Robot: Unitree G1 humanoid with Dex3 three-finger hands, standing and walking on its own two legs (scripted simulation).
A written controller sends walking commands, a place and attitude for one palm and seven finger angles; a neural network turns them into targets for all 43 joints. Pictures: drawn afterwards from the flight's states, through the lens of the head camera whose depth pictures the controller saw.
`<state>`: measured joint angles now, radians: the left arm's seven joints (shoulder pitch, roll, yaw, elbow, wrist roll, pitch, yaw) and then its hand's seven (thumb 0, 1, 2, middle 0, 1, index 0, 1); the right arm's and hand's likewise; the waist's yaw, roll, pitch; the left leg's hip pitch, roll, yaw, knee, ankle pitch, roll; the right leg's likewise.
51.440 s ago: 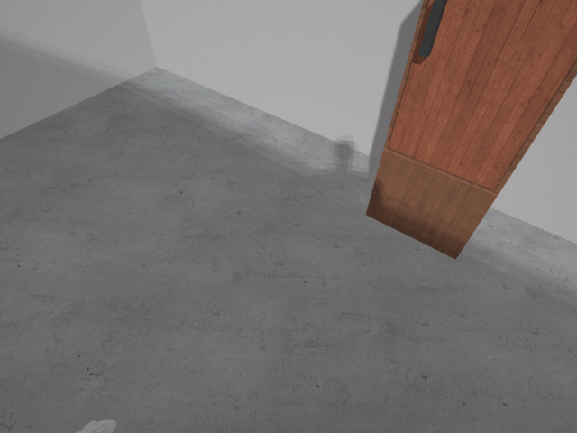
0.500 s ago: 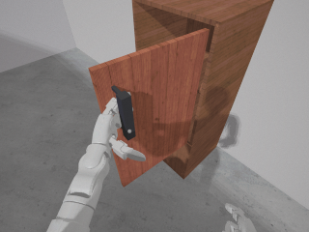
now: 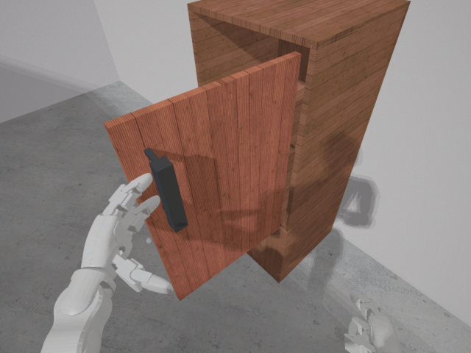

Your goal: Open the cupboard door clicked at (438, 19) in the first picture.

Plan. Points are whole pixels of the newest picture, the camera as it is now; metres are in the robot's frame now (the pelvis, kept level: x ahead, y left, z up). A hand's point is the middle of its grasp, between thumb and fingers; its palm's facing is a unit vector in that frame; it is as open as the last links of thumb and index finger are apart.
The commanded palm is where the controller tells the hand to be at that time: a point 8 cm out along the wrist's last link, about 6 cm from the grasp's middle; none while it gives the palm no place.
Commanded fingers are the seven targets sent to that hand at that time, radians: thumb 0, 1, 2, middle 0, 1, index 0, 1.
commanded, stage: slide the hand sideways off the handle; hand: left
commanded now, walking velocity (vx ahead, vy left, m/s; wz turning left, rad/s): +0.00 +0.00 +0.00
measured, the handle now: (164, 190) +0.35 +0.15 +0.12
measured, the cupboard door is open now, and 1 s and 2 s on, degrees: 86 85 85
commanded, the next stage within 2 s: draw the hand back to the body in 0.34 s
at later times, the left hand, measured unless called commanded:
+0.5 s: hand (108, 260) +0.22 +0.20 +0.11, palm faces -0.01 -1.00 -0.02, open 16.3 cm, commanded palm +0.20 +0.25 +0.12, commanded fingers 0.00 -0.50 0.30 -0.15 -0.30 -0.15 -0.30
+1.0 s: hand (67, 267) +0.20 +0.24 +0.13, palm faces +0.11 -0.99 -0.13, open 16.0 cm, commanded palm +0.16 +0.29 +0.15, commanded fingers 0.00 -0.19 0.44 -0.16 -0.30 -0.16 -0.30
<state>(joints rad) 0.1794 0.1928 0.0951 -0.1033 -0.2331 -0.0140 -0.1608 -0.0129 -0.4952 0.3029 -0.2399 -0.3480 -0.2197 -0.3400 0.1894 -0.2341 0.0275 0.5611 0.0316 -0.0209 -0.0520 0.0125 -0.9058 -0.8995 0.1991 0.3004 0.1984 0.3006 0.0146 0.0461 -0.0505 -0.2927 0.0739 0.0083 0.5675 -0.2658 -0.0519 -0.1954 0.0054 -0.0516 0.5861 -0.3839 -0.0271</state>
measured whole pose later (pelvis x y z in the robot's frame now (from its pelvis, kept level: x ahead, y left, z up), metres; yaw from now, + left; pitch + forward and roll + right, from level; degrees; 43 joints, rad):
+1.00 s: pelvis -0.02 +0.03 +0.00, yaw +1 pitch -2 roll -1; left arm 0.29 0.29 0.23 -0.26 -0.25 0.02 -0.20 -0.01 -0.43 0.33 -0.16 -0.30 -0.15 -0.30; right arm 0.20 -0.23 0.07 0.60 0.04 -0.21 -0.10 0.01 -0.90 -0.90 0.20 0.30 0.20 0.30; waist 0.06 0.05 -0.02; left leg -0.31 0.04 -0.01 0.60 -0.26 -0.02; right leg -0.17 -0.02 -0.07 0.55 -0.34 0.01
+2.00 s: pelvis +0.02 +0.02 +0.01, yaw -1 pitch -3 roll +0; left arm 0.43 0.32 0.33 -0.34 -0.06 -0.08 0.11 0.01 0.89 0.90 -0.21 -0.30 -0.21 -0.31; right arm 0.17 -0.22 0.01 0.64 -0.01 -0.08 -0.09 0.01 -0.90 -0.90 0.20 0.30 0.20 0.30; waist 0.07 0.05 0.03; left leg -0.13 0.06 0.03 0.40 -0.22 -0.04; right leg -0.01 -0.01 -0.03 0.36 -0.29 0.00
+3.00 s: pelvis -0.15 +0.06 -0.01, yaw +3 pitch -2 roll -2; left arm 0.47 0.37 0.42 -0.51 -0.02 -0.21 0.17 0.01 0.89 0.90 -0.21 -0.30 -0.21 -0.31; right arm 0.20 -0.21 -0.01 0.63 0.00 -0.09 -0.09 0.01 -0.90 -0.90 0.20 0.30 0.20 0.30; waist 0.02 0.02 0.08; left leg -0.45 0.01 0.00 0.63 -0.14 0.03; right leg -0.42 0.02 0.04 0.72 -0.31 0.04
